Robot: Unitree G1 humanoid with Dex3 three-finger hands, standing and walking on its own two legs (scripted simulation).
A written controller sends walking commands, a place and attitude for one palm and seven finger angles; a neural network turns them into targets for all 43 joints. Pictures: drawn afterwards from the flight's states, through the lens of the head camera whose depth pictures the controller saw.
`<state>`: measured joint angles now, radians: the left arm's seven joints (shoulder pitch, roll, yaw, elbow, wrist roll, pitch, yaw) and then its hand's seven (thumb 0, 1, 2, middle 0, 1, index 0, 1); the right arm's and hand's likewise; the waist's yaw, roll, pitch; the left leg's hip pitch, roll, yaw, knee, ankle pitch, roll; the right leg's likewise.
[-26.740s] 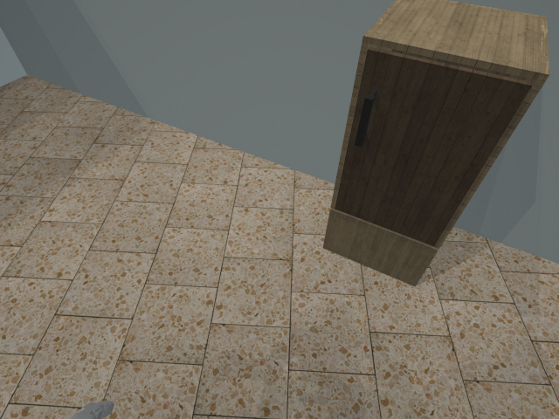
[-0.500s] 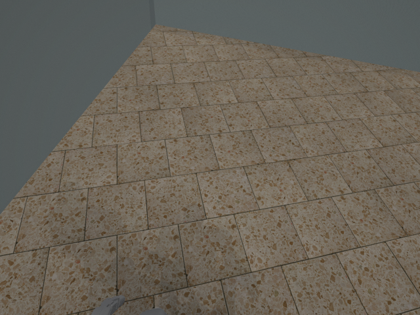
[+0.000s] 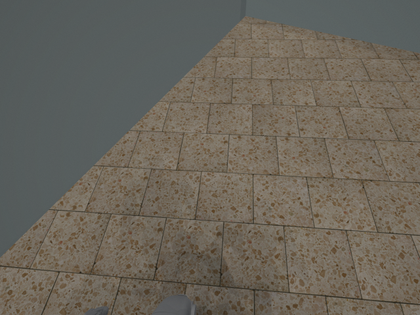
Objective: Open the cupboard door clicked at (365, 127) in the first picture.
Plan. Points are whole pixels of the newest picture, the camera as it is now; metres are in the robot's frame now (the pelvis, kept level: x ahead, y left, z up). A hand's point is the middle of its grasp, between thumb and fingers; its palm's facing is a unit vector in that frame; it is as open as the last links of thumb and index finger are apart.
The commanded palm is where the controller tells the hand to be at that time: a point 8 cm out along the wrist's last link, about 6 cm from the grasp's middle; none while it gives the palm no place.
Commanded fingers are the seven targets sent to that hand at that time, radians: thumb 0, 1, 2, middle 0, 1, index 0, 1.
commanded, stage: turn to face it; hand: left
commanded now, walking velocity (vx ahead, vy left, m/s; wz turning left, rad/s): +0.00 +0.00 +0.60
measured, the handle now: out of the picture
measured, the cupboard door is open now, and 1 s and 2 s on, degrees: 51 51 51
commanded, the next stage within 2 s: none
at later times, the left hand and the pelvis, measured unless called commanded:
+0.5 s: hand out of the picture +0.06 +0.23 -0.16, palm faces +0.31 -0.91 -0.27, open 7.4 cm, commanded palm none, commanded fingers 0.00 0.90 0.90 -0.20 -0.30 -0.20 -0.30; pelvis +0.03 -0.02 +0.00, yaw +17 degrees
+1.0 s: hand out of the picture -0.03 +0.15 -0.19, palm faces +0.61 -0.76 -0.21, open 7.4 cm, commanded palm none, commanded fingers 0.00 0.90 0.90 -0.20 -0.30 -0.20 -0.30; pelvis +0.06 -0.03 -0.01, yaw +37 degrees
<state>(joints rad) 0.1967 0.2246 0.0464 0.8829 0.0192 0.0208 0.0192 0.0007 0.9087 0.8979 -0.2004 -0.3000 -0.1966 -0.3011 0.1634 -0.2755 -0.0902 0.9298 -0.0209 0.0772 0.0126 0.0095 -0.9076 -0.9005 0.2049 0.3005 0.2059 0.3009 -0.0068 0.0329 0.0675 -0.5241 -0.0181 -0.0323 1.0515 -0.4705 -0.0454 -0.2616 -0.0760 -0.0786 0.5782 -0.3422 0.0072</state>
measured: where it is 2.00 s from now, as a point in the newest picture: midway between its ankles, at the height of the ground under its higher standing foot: outside the picture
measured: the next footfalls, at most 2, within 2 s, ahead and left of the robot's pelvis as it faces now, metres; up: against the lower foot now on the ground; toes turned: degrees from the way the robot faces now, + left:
left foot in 0.24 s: +0.04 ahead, +0.12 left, +0.00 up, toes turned +15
right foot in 0.58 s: +0.12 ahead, -0.14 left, +0.00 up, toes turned +18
